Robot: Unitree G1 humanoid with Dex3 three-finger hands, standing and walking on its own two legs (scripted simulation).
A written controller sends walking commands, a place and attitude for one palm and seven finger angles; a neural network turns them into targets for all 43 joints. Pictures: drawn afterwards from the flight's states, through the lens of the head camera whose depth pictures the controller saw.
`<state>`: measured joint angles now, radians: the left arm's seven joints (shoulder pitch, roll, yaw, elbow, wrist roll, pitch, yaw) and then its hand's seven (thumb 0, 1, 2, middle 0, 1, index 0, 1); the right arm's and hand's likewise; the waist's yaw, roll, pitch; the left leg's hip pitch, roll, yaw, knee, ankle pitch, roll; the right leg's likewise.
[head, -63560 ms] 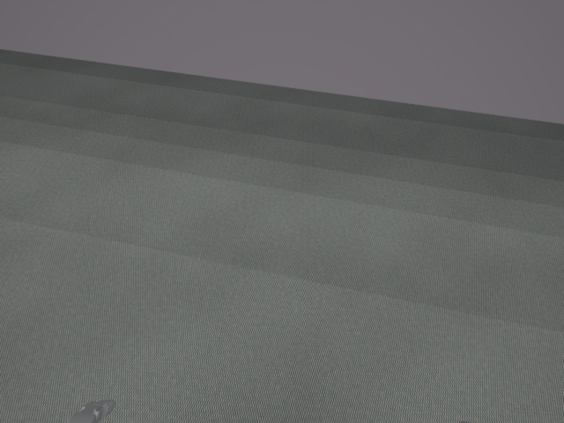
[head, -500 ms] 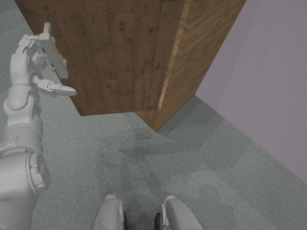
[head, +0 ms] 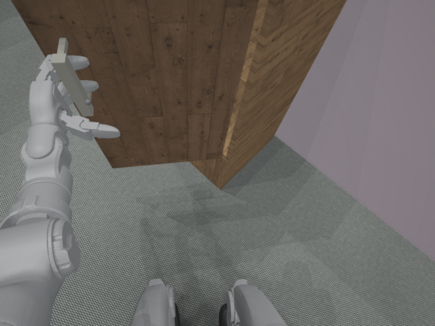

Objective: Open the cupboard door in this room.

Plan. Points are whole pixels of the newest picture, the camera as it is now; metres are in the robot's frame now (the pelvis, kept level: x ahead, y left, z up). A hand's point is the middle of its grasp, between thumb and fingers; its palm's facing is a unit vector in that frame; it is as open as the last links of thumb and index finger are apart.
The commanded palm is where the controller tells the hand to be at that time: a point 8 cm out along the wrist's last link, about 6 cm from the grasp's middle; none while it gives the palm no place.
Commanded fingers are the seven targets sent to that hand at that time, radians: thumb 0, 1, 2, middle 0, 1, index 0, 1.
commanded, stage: slide the fingers in behind the handle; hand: left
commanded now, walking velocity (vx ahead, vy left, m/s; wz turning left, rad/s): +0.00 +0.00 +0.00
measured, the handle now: (76, 80) +0.55 +0.22 +0.06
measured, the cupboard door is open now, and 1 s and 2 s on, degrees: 52 52 87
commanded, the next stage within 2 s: close the thumb around the handle in 0.38 s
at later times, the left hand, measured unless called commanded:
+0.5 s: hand (87, 101) +0.51 +0.20 +0.06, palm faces +0.08 -1.00 -0.01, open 13.9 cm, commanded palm +0.48 +0.23 +0.06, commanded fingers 0.00 -0.39 0.35 -0.31 -1.21 -0.31 -1.21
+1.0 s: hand (91, 99) +0.51 +0.19 +0.06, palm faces +0.09 -1.00 -0.02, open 7.2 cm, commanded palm +0.48 +0.23 +0.06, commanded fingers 0.00 0.90 0.90 -0.40 -1.35 -0.40 -1.35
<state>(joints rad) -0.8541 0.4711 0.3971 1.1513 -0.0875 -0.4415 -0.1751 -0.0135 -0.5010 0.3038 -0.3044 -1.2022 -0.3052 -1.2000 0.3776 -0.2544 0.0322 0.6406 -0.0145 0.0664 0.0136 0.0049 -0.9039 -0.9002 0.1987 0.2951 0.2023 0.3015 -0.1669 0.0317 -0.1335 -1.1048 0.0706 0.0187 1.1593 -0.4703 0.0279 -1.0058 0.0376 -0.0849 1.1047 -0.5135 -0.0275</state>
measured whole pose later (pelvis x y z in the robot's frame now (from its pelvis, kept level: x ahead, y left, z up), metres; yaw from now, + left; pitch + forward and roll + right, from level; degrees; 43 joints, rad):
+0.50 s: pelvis +0.00 +0.01 +0.00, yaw +0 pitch +24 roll -4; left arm -0.87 0.46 0.38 1.16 -0.08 -0.46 -0.16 -0.01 -0.50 0.30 -0.30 -1.20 -0.31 -1.21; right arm 0.37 -0.25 0.03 0.65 -0.02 0.07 0.01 0.00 -0.90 -0.90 0.20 0.30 0.20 0.30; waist -0.16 0.03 -0.14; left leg -1.13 0.06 0.02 1.17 -0.47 0.04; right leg -1.03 0.03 -0.08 1.11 -0.52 -0.02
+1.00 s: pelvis +0.00 +0.00 +0.00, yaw +0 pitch +25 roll -4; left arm -0.89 0.47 0.39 1.18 -0.07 -0.46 -0.14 0.00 0.48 0.72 -0.37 -1.31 -0.37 -1.31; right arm 0.37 -0.26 0.03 0.65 -0.02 0.08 0.01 0.00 -0.90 -0.90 0.20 0.30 0.20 0.30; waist -0.17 0.04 -0.13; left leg -1.13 0.06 0.02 1.17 -0.47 0.03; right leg -1.03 0.03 -0.08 1.12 -0.52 -0.02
